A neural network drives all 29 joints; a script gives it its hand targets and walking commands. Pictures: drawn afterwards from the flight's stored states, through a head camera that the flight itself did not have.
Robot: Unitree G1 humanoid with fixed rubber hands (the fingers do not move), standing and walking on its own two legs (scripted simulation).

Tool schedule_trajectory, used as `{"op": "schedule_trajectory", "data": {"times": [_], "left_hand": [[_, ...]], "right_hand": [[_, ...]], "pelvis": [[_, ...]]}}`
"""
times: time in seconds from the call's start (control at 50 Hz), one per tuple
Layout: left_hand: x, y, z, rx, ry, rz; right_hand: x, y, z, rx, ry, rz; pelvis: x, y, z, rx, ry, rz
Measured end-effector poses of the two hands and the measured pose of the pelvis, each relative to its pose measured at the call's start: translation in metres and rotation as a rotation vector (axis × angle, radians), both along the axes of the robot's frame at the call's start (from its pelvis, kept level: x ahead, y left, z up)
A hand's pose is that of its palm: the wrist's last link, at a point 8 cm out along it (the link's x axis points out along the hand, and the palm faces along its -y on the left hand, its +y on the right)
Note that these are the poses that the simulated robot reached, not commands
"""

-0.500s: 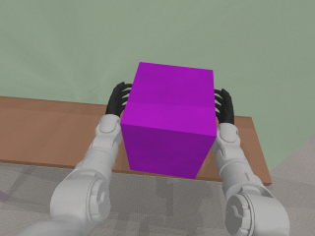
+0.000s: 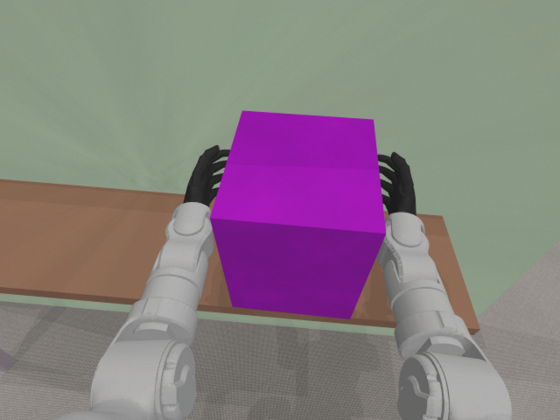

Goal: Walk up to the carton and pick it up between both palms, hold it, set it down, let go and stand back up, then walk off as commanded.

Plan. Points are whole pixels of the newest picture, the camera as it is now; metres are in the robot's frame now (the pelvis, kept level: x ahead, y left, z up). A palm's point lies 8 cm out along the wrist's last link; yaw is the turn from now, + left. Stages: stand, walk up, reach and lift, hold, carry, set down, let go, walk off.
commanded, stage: reach and lift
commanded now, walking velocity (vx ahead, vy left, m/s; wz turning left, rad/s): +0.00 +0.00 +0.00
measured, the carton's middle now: (298, 219) +0.41 -0.06 +0.06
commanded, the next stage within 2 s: hold in 1.92 s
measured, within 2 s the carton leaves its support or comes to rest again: neither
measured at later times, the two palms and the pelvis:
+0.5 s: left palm (176, 203) +0.38 +0.12 +0.14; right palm (394, 200) +0.36 -0.17 +0.15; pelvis -0.02 +0.00 +0.00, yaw +0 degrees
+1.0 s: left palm (154, 185) +0.38 +0.14 +0.17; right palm (387, 174) +0.37 -0.15 +0.19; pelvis -0.02 +0.00 +0.00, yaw +0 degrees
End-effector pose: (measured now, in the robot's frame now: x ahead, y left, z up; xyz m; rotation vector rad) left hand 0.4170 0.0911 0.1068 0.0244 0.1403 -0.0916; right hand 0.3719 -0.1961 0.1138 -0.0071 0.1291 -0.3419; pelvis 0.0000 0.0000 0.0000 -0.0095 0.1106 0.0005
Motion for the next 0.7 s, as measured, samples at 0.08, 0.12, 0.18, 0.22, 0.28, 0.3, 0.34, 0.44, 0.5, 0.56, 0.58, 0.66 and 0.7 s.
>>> {"op": "schedule_trajectory", "data": {"times": [0.08,0.12,0.18,0.22,0.28,0.3,0.34,0.44,0.5,0.56,0.58,0.66,0.7], "left_hand": [[-0.005,0.002,0.011,0.006,-0.001,0.006],[-0.009,0.005,0.015,0.008,0.002,0.012],[-0.015,0.009,0.018,0.011,0.017,0.023],[-0.019,0.012,0.019,0.012,0.031,0.032],[-0.025,0.017,0.021,0.012,0.043,0.044],[-0.027,0.018,0.022,0.012,0.043,0.047],[-0.03,0.02,0.025,0.01,0.039,0.054],[-0.035,0.024,0.03,0.009,0.036,0.066],[-0.036,0.026,0.031,0.011,0.043,0.072],[-0.036,0.028,0.036,0.007,0.036,0.079],[-0.036,0.029,0.039,0.005,0.029,0.081],[-0.036,0.032,0.048,0.001,0.012,0.089],[-0.036,0.034,0.049,-0.003,0.019,0.091]], "right_hand": [[-0.004,0.002,0.007,0.009,-0.003,0.006],[-0.006,0.004,0.01,0.011,-0.002,0.012],[-0.008,0.008,0.012,0.018,0.01,0.024],[-0.01,0.011,0.012,0.024,0.02,0.033],[-0.013,0.015,0.014,0.031,0.027,0.044],[-0.013,0.016,0.016,0.031,0.026,0.047],[-0.014,0.018,0.02,0.032,0.021,0.052],[-0.016,0.022,0.03,0.027,0.016,0.064],[-0.014,0.023,0.035,0.025,0.021,0.071],[-0.012,0.026,0.041,0.026,0.014,0.077],[-0.012,0.026,0.045,0.027,0.006,0.078],[-0.009,0.029,0.056,0.03,-0.014,0.085],[-0.009,0.031,0.058,0.028,-0.009,0.087]], "pelvis": [[-0.003,0.0,0.0,0.0,-0.017,0.0],[-0.005,0.0,0.0,0.0,-0.028,0.0],[-0.008,-0.001,0.0,0.001,-0.04,0.0],[-0.01,-0.001,0.0,0.002,-0.048,0.0],[-0.014,-0.002,0.0,0.002,-0.055,0.0],[-0.015,-0.002,0.0,0.002,-0.057,0.0],[-0.017,-0.002,0.0,0.002,-0.061,0.0],[-0.022,-0.002,0.0,0.002,-0.067,0.0],[-0.023,-0.002,0.0,0.003,-0.069,0.0],[-0.023,-0.002,0.0,0.003,-0.068,0.001],[-0.022,-0.002,0.0,0.003,-0.068,0.001],[-0.021,-0.002,0.0,0.003,-0.074,0.001],[-0.021,-0.001,0.0,0.003,-0.081,0.001]]}}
